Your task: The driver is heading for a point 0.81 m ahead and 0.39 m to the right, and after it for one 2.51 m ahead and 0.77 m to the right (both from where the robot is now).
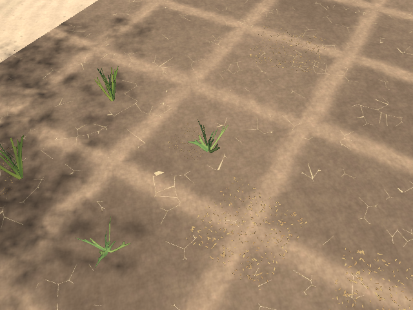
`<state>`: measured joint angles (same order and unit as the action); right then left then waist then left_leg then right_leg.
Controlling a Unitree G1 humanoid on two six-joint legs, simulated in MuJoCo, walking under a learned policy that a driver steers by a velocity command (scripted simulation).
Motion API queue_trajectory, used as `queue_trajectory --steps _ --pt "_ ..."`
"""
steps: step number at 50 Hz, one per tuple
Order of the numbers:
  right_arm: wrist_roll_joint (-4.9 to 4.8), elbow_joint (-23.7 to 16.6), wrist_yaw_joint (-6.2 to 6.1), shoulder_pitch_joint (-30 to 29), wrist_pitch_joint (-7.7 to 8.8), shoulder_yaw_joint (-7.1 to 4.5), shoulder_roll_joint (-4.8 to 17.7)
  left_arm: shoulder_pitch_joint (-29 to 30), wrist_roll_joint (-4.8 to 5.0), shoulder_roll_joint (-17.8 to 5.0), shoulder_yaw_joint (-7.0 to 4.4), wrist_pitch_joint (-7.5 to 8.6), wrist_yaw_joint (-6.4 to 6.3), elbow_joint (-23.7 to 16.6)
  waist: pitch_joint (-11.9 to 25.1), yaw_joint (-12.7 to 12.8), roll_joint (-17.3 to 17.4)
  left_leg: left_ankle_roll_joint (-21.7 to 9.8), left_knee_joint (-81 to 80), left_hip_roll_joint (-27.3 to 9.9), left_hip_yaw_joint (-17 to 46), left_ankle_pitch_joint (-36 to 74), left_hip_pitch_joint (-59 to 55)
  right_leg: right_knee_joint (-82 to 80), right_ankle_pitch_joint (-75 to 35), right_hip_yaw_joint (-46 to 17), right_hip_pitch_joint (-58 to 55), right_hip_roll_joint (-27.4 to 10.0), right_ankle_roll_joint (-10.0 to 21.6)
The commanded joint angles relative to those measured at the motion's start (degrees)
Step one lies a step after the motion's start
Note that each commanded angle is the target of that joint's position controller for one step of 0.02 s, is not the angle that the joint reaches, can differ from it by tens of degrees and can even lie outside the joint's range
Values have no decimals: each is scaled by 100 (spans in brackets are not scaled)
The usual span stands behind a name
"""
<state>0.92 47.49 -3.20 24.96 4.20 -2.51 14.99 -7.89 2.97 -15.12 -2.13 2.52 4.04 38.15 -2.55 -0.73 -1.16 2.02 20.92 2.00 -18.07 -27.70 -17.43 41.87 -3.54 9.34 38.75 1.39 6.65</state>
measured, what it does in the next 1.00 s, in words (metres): walks ahead, turning right: right foot, then left foot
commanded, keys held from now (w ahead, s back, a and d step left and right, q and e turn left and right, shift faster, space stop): w+e+shift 0.12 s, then e+shift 0.82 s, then shift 0.06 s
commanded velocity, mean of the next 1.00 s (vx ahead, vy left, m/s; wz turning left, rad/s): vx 0.35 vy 0.00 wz -0.94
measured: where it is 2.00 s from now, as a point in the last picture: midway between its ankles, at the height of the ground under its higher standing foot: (246, 290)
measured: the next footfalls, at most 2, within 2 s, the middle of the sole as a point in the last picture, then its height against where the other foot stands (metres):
right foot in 0.02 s outside the picture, level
left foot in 0.40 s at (188, 287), level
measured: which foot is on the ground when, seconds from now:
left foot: down 0.00-0.02, up 0.04-0.38, down 0.40-0.74, up 0.76-1.00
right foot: up 0.00-0.00, down 0.02-0.40, up 0.42-0.72, down 0.74-1.00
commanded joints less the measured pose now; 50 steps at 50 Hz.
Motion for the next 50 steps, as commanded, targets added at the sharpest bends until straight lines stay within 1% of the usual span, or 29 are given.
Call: queue_trajectory --steps 1,2,3,4,5,6,8,9,11,13,15,18,19,20,21,22,23,24,26,28,32,36,37,38,39,40,42,46,50 --pt "-166 -905 -31 -1870 4 -419 1585 -3776 7 -1621 -689 -330 -185 555 1183 2370 784 -66 4265 -1301 564 8288 2745 201 338 -726 -4863 -60 640" --pt "-244 -1062 181 -2615 233 -81 341 -3871 -92 -1413 -625 -385 -249 885 162 2290 -1384 -72 7349 390 744 621 4506 -590 -410 -1278 -5094 -79 897" --pt "-235 -1389 271 -1010 459 128 -357 -2639 -310 -1115 -360 -125 -164 442 688 478 -2268 -188 8381 487 2224 -866 6262 -685 695 -3764 -5488 -380 1623" --pt "-303 -1658 382 -894 639 185 25 -2079 -380 -787 -317 39 -148 7 1355 387 -1531 -442 8243 416 2912 -488 6588 -2128 3550 -5691 -5461 -1187 2160" --pt "-345 -1741 414 -1433 704 49 522 -1868 -312 -615 -313 179 -133 -130 525 249 -41 -692 7335 210 2893 -14 6511 -2992 4419 -6195 -4369 -1288 1817" --pt "-200 -1690 358 -1509 609 -6 637 -1454 -212 -688 -316 307 -71 -254 262 -104 1111 -698 6581 -120 2900 557 6136 -3065 4653 -6027 -3416 -1273 1495" --pt "-40 -1594 194 -1626 437 -67 794 -883 -225 -1278 -501 420 -104 -438 -259 -358 1241 -308 5624 -303 3009 850 5519 -3109 2671 -5440 -2172 -879 1509" --pt "-85 -1576 134 -1693 359 -115 941 -776 -229 -1121 -484 470 -167 -436 -401 -408 1231 -97 5207 -413 2951 739 5237 -2988 1396 -4881 -1646 -720 1431" --pt "46 -1899 56 -2264 336 -79 822 -790 -158 -953 -435 461 -291 -320 -374 -250 1024 151 3842 -418 2632 919 4912 -2627 -807 -3853 -1279 -336 1237" --pt "191 -2041 108 -2660 319 20 421 -843 -35 -1113 -528 196 -451 -132 60 64 367 168 2126 33 2196 2148 4127 -2112 -1393 -2894 -1154 402 701" --pt "39 -2039 207 -2597 211 -64 305 -1257 14 -1126 -576 -49 -556 84 744 355 -202 292 1230 605 1879 3317 3118 -1849 -954 -2806 -1310 658 167" --pt "-56 -1932 212 -2243 148 -224 281 -826 81 -673 -483 -273 -586 -34 1075 -64 -577 244 253 493 2218 3914 2025 -706 -103 -2936 -1592 725 -253" --pt "-21 -1764 177 -1747 190 -333 401 -660 24 -622 -466 -250 -575 -107 1369 -436 -470 43 92 113 2468 4184 1279 245 174 -2783 -1496 898 -504" --pt "37 -1539 145 -934 217 -357 608 -781 -210 -97 -303 -255 -532 -301 2057 -535 288 -426 781 -1148 3490 5378 6 1673 3168 -2419 -902 1020 -638" --pt "268 -1719 136 -806 160 -328 842 -1500 -343 -75 -256 -227 -431 -362 2486 -128 1581 -1227 1151 -2237 4980 8135 -662 3249 5109 -2333 11 1253 -848" --pt "368 -1707 155 -1033 130 -396 929 -2167 -121 -550 -317 -209 -335 -422 2934 238 1875 -1791 994 -2982 5840 7508 -507 4472 4737 -2610 288 677 -1030" --pt "192 -1777 108 -1624 61 -472 939 -1637 81 -985 -383 -292 -281 -502 2592 319 1666 -2042 570 -2805 5739 4906 -104 5081 3893 -2144 794 162 -1156" --pt "-39 -1886 2 -1974 -78 -300 300 -897 0 -1262 -484 -395 -344 -468 1575 59 853 -1704 366 -2199 4638 3422 957 4585 3275 -1795 1013 -157 -1167" --pt "-97 -1767 -73 -2180 -281 -228 320 -348 -109 -1066 -467 -610 -476 -658 492 148 432 -1337 -128 -1563 3590 3368 2833 3375 3002 -1479 230 -423 -1185" --pt "-75 -1631 -80 -2079 -333 -370 733 -80 -145 -706 -331 -629 -367 -878 653 102 621 -1297 -205 -1542 2904 4626 3309 2586 2830 -1244 -382 -501 -1097" --pt "-140 -1565 -54 -2329 -324 -490 1107 -406 -160 -879 -360 -568 -190 -725 1431 233 850 -1075 -27 -1700 2164 4067 3249 1105 1768 -1240 -1481 -721 -857" --pt "-304 -1400 84 -2074 -388 -523 1028 -297 -171 -967 -471 -648 -141 -657 1231 257 284 -624 688 -1582 1607 2603 3447 -407 1320 -689 -2467 -318 -445" --pt "-214 -1342 165 -1864 -381 -444 702 -516 -221 -1138 -565 -674 -246 -599 1027 308 -226 -336 1538 -1216 1335 1770 4044 -1001 708 -1192 -3051 -372 -196" --pt "-30 -1627 237 -1770 -413 -354 482 -585 -271 -2161 -796 -650 -348 -795 984 82 -2287 160 3678 -283 958 -573 5642 -1640 -970 -3745 -3836 -1827 776" --pt "-49 -1730 218 -2293 -362 -348 739 -581 -490 -2220 -772 -520 -295 -1025 1492 515 -1764 23 4688 65 2124 -820 6201 -2190 -46 -4627 -3839 -2051 1453" --pt "-166 -1696 187 -2388 -345 -390 936 -414 -498 -2020 -721 -403 -259 -1019 1228 464 -1068 -150 4939 -24 2363 -389 6320 -2285 592 -4379 -3641 -1900 1263" --pt "-122 -1452 121 -2113 -380 -411 949 57 -193 -1504 -597 -352 -328 -995 971 196 -481 -113 4611 -218 2519 273 6307 -2137 983 -3857 -3383 -1518 791" --pt "-58 -1327 270 -2010 -344 -513 927 284 -166 -1408 -595 -517 -460 -1002 998 -7 -465 148 3583 -4 2339 746 5140 -2044 712 -3378 -2650 -840 509" --pt "-138 -1254 388 -2029 -307 -416 658 266 -162 -1169 -496 -586 -467 -922 1009 113 -681 57 2341 -4 2288 865 4536 -1841 542 -3430 -2507 -685 546"
Velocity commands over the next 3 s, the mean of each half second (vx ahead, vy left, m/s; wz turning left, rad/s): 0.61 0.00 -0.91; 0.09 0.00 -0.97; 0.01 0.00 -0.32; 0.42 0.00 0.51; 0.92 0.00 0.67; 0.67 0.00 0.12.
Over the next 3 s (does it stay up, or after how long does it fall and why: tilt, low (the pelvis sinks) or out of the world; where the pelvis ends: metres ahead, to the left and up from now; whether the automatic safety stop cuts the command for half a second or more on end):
stays up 1.34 -0.55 0.01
